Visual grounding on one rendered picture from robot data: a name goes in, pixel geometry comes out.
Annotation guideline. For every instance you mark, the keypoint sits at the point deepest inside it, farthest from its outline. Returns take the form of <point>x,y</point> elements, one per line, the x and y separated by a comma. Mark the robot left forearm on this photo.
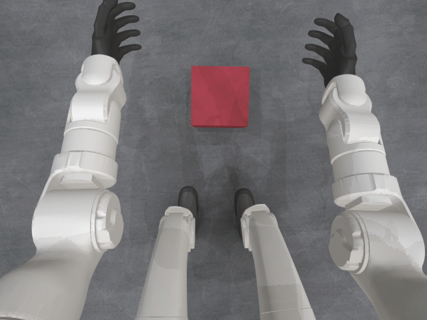
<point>87,158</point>

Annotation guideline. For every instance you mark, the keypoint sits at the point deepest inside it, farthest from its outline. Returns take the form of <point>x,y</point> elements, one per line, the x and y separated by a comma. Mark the robot right upper arm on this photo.
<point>383,251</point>

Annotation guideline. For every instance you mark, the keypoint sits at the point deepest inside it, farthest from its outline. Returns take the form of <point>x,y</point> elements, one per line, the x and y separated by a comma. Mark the robot left shin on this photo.
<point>176,209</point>

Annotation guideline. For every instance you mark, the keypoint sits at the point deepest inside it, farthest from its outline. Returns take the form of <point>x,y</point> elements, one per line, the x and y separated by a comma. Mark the robot left hand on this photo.
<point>105,39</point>

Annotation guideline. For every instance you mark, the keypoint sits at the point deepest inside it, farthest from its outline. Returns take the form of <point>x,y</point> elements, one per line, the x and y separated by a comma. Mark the robot right forearm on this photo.
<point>361,174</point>

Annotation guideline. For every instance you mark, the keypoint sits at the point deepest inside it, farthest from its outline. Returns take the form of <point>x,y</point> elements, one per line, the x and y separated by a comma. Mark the carton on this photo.
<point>220,96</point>

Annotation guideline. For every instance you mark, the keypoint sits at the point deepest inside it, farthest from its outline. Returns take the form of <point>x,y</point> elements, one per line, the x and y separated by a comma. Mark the left robot thigh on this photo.
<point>164,295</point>

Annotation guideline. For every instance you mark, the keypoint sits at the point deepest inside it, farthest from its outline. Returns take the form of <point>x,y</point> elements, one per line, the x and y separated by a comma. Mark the robot left upper arm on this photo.
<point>72,230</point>

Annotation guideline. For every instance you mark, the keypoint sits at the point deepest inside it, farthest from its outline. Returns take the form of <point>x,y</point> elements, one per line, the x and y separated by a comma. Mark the robot right hand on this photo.
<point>341,58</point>

